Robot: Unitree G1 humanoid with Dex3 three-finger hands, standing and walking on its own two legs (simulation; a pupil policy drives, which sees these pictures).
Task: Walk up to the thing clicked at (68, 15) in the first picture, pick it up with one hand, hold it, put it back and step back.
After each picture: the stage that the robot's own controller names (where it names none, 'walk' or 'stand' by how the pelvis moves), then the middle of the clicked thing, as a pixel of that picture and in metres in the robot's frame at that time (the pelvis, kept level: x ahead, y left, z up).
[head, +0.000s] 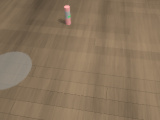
stand; (67, 15) +1.80 +0.20 -0.65
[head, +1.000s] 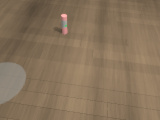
walk; (64, 24) +1.66 +0.18 -0.65
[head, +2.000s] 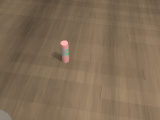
walk; (65, 52) +1.10 +0.17 -0.64
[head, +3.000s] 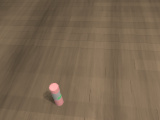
walk; (56, 95) +0.66 +0.27 -0.63
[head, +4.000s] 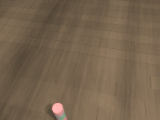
walk; (60, 114) +0.44 +0.21 -0.62
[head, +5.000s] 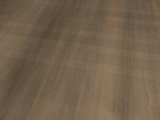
stand; out of the picture +0.37 +0.20 -0.66
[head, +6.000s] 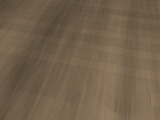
stand; out of the picture +0.37 +0.18 -0.66
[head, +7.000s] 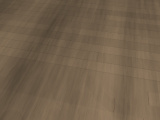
stand; out of the picture +0.38 +0.20 -0.66
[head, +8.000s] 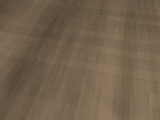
stand; out of the picture +0.36 +0.20 -0.66
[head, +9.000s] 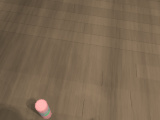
go down; (44, 110) +0.39 +0.22 -0.59
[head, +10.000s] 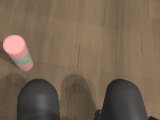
go down; (20, 56) +0.44 +0.26 -0.24
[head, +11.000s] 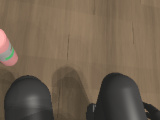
close in; (2, 50) +0.43 +0.28 -0.22
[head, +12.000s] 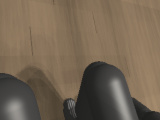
close; out of the picture +0.41 +0.31 -0.15
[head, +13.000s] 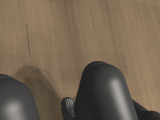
lift; out of the picture +0.40 +0.31 -0.15
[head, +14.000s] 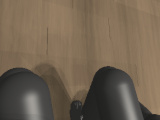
lift; out of the picture +0.33 +0.29 -0.15
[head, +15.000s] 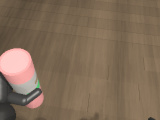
lift; (26, 84) +0.32 +0.19 +0.04
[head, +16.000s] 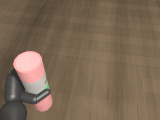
hold; (37, 85) +0.33 +0.16 +0.03
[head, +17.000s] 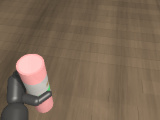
hold; (38, 87) +0.32 +0.16 +0.03
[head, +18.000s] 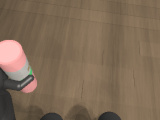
crouch; (20, 71) +0.38 +0.21 -0.03
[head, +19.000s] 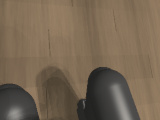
lower; out of the picture +0.47 +0.31 -0.09
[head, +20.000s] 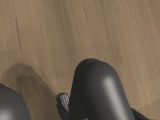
lower; out of the picture +0.44 +0.33 -0.16
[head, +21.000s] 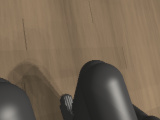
lower; out of the picture +0.42 +0.33 -0.16
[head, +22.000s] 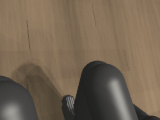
lower; out of the picture +0.40 +0.32 -0.16
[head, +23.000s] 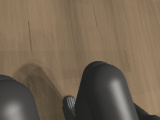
lower; out of the picture +0.40 +0.32 -0.16
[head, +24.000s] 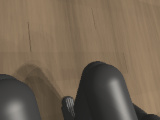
open; out of the picture +0.40 +0.31 -0.16
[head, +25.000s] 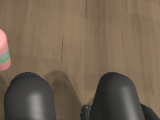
stand; out of the picture +0.41 +0.28 -0.20
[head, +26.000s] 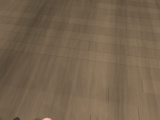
stand; out of the picture +0.36 +0.21 -0.58
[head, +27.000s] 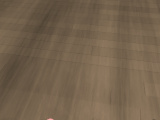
stand; out of the picture +0.38 +0.22 -0.60
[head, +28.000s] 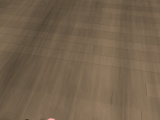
stand; out of the picture +0.37 +0.21 -0.60
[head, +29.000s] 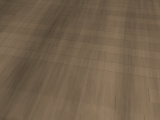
walk; out of the picture +0.39 +0.20 -0.65
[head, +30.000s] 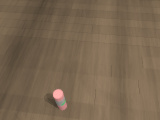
walk; (60, 100) +0.50 +0.21 -0.63
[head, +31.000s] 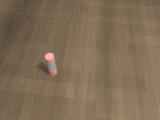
walk; (51, 65) +0.79 +0.25 -0.63
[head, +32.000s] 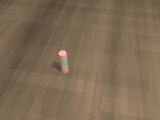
stand; (63, 62) +0.99 +0.22 -0.64
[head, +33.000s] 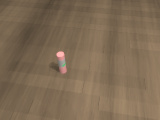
stand; (61, 63) +0.99 +0.23 -0.66
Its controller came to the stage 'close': yes
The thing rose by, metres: 0.68
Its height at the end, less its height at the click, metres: +0.00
